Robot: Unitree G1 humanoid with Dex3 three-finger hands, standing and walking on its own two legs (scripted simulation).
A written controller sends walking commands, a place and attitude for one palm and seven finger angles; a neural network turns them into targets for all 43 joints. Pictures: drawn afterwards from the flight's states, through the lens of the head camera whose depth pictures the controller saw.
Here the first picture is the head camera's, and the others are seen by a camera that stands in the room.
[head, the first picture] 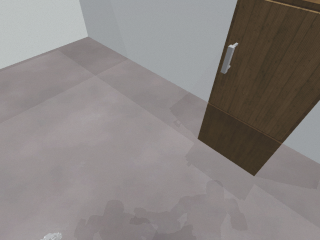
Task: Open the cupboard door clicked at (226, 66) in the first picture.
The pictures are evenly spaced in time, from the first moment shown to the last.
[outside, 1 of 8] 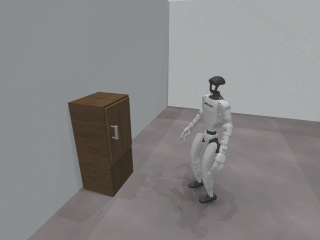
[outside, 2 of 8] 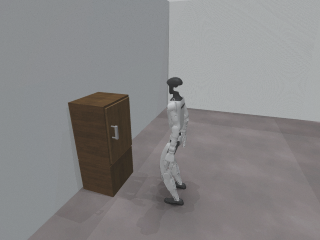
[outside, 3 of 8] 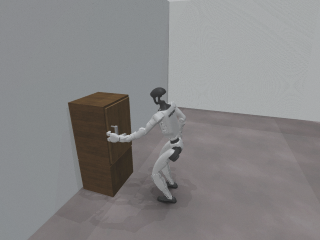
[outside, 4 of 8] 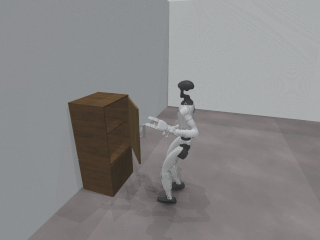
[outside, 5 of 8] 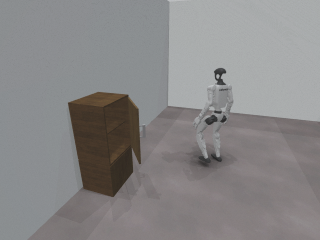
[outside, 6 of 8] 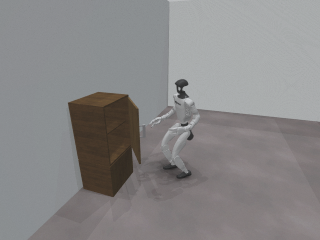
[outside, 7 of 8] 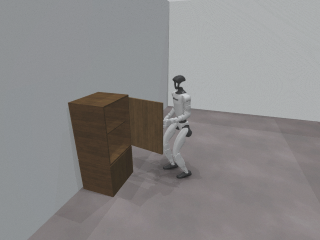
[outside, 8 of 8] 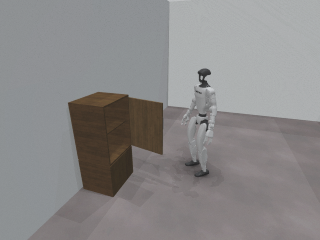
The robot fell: no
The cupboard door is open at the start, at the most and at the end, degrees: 0 80 78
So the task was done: yes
